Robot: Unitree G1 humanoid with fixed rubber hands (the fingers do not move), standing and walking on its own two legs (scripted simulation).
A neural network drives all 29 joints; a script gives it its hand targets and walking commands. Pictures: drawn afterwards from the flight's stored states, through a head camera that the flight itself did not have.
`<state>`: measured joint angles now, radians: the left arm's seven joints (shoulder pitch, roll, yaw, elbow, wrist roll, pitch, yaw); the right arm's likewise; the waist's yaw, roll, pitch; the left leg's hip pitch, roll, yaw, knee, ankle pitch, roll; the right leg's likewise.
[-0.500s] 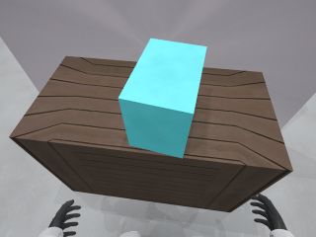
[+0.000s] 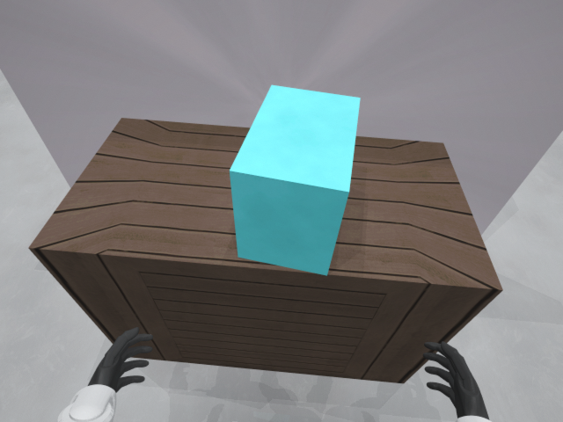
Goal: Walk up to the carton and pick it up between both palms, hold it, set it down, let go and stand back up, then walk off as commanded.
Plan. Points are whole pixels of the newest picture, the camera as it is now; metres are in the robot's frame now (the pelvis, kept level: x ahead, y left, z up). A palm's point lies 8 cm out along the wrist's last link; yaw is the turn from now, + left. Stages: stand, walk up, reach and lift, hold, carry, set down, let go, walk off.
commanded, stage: reach and lift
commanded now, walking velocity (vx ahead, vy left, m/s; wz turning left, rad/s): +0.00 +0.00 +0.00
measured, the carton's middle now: (298, 178) +0.56 -0.01 +0.00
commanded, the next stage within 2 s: none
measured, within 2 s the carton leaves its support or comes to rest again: neither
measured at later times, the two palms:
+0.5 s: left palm (104, 358) +0.21 +0.27 -0.02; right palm (432, 375) +0.19 -0.17 +0.00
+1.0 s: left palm (127, 319) +0.26 +0.25 +0.01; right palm (420, 347) +0.22 -0.16 +0.02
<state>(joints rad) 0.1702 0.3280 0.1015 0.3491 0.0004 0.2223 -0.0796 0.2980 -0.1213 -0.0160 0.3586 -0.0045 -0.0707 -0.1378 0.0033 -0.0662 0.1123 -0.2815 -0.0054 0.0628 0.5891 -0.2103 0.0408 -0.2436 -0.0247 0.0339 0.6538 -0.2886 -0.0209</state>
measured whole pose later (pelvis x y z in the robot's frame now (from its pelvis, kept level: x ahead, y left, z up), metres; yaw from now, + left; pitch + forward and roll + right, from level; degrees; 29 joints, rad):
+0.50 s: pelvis +0.02 +0.02 +0.00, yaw -1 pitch -4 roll +0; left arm 0.26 0.33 0.09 0.20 -0.08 -0.01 -0.11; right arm 0.36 -0.04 0.04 0.15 0.02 -0.14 -0.20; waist 0.00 -0.07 0.13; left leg -0.27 -0.02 0.09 0.57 -0.22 0.05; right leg -0.15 -0.01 0.04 0.58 -0.35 0.00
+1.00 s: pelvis +0.03 +0.01 +0.00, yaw -1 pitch -3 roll +0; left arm 0.20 0.33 0.04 0.17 -0.13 -0.07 -0.13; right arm 0.36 0.00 0.10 0.06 0.03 -0.12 -0.27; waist 0.00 -0.07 0.09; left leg -0.27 -0.02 0.09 0.57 -0.24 0.05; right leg -0.15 -0.01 0.04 0.57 -0.37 0.01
